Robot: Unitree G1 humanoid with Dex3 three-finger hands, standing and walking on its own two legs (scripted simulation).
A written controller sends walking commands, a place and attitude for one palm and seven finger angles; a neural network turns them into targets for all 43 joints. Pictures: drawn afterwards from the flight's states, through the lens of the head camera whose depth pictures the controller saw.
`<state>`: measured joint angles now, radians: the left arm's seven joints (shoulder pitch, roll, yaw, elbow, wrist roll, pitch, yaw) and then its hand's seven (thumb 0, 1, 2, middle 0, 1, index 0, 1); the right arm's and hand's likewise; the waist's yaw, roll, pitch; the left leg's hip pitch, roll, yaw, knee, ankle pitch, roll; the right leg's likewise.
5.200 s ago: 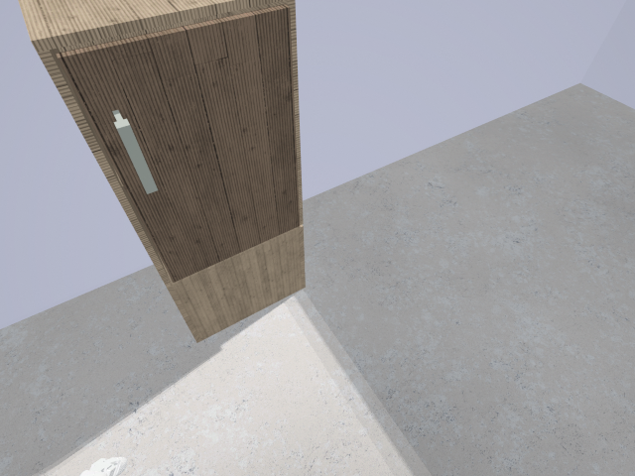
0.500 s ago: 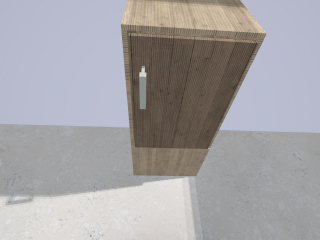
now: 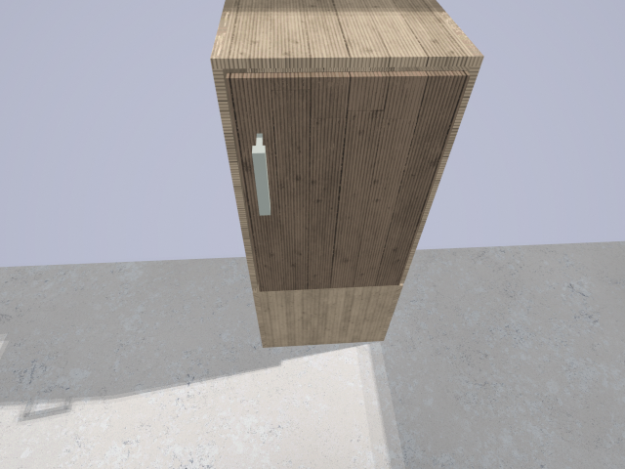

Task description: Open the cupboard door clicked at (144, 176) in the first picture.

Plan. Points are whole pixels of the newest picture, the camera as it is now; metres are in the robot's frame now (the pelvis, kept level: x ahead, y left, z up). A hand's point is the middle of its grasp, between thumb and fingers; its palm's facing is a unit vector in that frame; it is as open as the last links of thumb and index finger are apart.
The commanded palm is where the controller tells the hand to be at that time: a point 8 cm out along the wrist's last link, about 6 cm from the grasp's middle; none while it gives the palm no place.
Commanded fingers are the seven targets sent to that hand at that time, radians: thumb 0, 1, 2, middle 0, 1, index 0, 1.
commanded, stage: look again from close up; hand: left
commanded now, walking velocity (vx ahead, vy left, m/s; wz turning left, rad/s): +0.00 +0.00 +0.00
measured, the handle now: (262, 175) +0.59 +0.13 +0.03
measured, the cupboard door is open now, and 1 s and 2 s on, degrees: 0 0 0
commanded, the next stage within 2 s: shuffle to correct the standing spot in 0.54 s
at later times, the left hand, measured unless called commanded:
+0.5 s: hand out of the picture -0.01 +0.18 -0.18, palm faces +0.05 -0.98 -0.20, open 7.4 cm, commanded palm none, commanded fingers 0.00 0.90 0.90 -0.20 -0.30 -0.20 -0.30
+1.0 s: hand out of the picture -0.04 +0.14 -0.18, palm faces +0.10 -0.98 -0.17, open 7.4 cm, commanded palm none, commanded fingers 0.00 0.90 0.90 -0.20 -0.30 -0.20 -0.30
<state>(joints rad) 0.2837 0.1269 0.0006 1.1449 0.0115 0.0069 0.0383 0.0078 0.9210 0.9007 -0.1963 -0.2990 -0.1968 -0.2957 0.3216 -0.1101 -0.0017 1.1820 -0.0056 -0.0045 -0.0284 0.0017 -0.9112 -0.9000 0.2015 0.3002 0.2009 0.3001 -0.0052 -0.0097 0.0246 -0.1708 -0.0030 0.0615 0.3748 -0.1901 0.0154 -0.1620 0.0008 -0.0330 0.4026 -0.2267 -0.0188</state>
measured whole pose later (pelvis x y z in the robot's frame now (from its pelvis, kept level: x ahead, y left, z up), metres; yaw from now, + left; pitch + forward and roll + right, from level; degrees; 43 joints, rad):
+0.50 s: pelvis -0.01 +0.01 -0.01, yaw +1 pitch -2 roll +0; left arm 0.32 0.16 0.00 1.06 0.02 -0.01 0.04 0.00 0.91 0.90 -0.20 -0.30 -0.20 -0.30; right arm 0.28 -0.17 0.00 1.04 -0.01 -0.02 -0.02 0.01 -0.93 -0.90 0.20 0.30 0.20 0.30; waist 0.00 -0.01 0.00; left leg -0.24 -0.01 0.05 0.49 -0.23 0.03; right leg -0.21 -0.02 -0.05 0.51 -0.27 -0.01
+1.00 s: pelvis +0.00 -0.03 -0.01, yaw +4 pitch +0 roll +0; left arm 0.40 0.15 0.02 1.04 0.04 0.01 0.01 0.00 0.91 0.90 -0.19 -0.30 -0.20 -0.30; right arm 0.36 -0.14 -0.01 1.08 -0.02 0.00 -0.03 0.00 -0.91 -0.90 0.20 0.30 0.20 0.30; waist 0.00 -0.01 -0.02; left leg -0.28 0.01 -0.01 0.53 -0.26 0.00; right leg -0.22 0.02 -0.11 0.52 -0.31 -0.06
